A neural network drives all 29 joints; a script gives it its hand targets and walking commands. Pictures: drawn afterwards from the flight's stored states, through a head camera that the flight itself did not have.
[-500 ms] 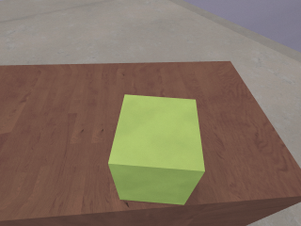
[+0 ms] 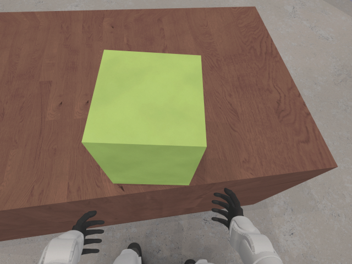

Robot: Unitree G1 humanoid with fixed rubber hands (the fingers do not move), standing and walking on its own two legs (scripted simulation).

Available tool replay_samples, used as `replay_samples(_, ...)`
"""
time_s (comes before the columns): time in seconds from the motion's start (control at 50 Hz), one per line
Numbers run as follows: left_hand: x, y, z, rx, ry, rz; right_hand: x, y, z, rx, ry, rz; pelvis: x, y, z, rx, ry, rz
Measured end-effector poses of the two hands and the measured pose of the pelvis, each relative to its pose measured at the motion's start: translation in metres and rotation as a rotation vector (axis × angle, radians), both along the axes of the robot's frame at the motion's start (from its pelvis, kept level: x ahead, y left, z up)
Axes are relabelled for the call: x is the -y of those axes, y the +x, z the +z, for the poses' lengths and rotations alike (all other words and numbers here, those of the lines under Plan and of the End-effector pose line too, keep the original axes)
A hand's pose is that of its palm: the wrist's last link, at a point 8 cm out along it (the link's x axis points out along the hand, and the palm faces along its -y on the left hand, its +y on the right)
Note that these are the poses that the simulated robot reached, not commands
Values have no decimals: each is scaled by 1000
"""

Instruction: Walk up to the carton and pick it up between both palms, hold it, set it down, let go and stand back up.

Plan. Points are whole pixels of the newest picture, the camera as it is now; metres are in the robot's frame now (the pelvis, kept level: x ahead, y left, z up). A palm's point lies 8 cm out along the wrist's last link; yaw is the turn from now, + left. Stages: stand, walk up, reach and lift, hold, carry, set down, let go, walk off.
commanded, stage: reach and lift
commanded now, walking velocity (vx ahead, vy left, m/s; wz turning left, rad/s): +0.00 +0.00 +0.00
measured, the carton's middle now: (152, 126) +0.42 +0.07 +0.01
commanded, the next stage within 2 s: none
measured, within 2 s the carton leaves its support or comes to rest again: neither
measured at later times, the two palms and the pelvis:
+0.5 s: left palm (77, 256) +0.15 +0.22 -0.10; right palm out of the picture +0.12 -0.18 -0.08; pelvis -0.04 -0.03 +0.01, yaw -1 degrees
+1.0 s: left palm (52, 255) +0.16 +0.26 -0.07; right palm (255, 253) +0.16 -0.16 -0.06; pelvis -0.01 +0.04 +0.02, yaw -3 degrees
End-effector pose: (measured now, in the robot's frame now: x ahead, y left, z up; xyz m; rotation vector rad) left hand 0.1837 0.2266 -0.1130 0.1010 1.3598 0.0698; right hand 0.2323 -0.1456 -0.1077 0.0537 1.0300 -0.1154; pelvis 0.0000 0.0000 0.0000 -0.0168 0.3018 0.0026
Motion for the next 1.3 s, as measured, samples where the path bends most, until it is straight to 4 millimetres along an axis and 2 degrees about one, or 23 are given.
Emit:
replay_samples(0.04, 17, -24, 11, 33, -26, 3, 1, -23, 5, 21, -29, -18, 7, -3, 8, 66, 5, -1)
replay_samples(0.08, 25, -49, 14, 48, -25, 30, 7, -50, 5, 14, -78, -2, 15, -7, 15, 121, 15, 5)
replay_samples(0.16, 22, -88, 3, 39, 12, 115, 23, -97, -5, -47, -137, 92, 29, -18, 17, 188, 30, 17)
replay_samples(0.22, 15, -98, -9, 36, 35, 162, 36, -117, -10, -88, -159, 124, 37, -29, 14, 207, 41, 18)
replay_samples(0.26, 11, -93, -13, 65, 42, 168, 43, -122, -10, -82, -165, 106, 41, -34, 11, 207, 39, 21)
replay_samples(0.38, 10, -52, -5, 246, 5, 106, 51, -117, 4, 8, -176, 52, 42, -45, 3, 228, 27, 22)
replay_samples(0.48, 10, -32, 6, 305, -21, 44, 42, -110, 23, 89, -184, 11, 31, -44, 5, 264, 30, -10)
replay_samples(0.54, 7, -33, 13, 322, -19, 6, 31, -112, 31, 127, -167, 1, 20, -40, 8, 304, 22, -24)
replay_samples(0.6, 1, -45, 16, 314, -23, -14, 21, -119, 34, 142, -165, -1, 7, -34, 12, 340, 21, -34)
replay_samples(0.72, -20, -65, 13, 303, 1, -9, 8, -128, 30, 151, -160, 14, -20, -23, 13, 372, 14, -54)
replay_samples(0.78, -28, -65, 20, 352, 31, 3, 6, -123, 30, 163, -142, 31, -30, -20, 13, 379, 2, -56)
replay_samples(0.86, -35, -53, 31, 439, 48, 16, 11, -104, 35, 204, -140, 50, -38, -16, 13, 368, -3, -49)
replay_samples(0.96, -33, -34, 38, 481, 35, 2, 17, -79, 45, 259, -147, 46, -42, -9, 14, 340, -2, -55)
replay_samples(1.04, -25, -20, 45, 520, 23, -10, 20, -66, 55, 309, -143, 34, -42, -2, 17, 330, -5, -66)
replay_samples(1.18, -10, 2, 65, 657, -5, -16, 26, -61, 68, 367, -148, 29, -34, 12, 21, 327, -6, -73)
replay_samples(1.3, -6, 7, 68, 693, -6, -10, 33, -62, 75, 413, -154, 13, -23, 23, 22, 324, -1, -69)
